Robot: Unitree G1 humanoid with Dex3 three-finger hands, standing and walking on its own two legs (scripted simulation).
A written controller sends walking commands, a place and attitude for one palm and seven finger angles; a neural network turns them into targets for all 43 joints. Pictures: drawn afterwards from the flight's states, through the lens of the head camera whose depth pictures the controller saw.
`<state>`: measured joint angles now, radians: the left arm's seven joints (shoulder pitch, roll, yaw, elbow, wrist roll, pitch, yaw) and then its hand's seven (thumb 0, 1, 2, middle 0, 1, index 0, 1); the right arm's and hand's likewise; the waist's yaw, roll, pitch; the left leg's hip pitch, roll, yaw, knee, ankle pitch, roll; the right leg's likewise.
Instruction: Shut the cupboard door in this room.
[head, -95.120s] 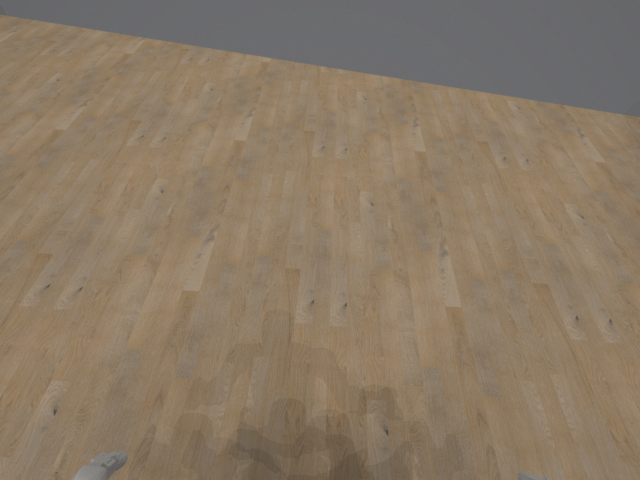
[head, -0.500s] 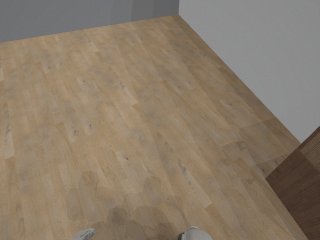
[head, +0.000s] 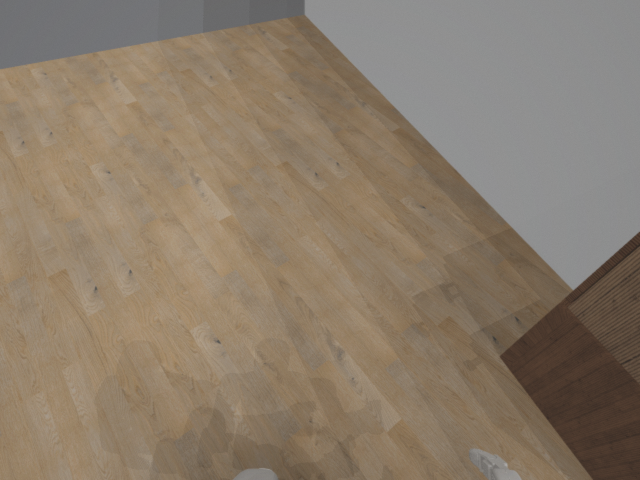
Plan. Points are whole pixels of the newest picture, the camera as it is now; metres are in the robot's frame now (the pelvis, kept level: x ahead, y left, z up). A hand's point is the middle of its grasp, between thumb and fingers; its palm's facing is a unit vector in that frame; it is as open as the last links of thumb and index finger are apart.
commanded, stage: turn to face it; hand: left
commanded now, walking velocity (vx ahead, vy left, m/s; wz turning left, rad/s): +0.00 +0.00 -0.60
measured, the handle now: out of the picture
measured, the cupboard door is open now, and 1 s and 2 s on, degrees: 0 0 0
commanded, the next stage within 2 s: take the last steps up to it in 1.58 s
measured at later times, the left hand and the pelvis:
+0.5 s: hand (222, 428) +0.20 +0.17 -0.16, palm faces -0.34 -0.90 -0.28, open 7.4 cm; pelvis +0.01 +0.00 -0.01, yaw -21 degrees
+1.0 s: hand (240, 410) +0.23 +0.15 -0.18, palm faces -0.54 -0.82 -0.19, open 7.4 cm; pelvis +0.04 +0.03 +0.00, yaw -38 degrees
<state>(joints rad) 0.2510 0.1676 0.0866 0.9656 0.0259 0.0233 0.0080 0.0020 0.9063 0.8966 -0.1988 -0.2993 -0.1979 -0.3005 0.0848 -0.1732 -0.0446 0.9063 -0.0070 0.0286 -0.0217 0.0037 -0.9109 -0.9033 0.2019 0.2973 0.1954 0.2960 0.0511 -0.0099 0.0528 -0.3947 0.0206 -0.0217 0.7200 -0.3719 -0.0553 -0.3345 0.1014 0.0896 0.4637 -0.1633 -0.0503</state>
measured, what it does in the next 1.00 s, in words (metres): steps on the spot, turning right: left foot, then right foot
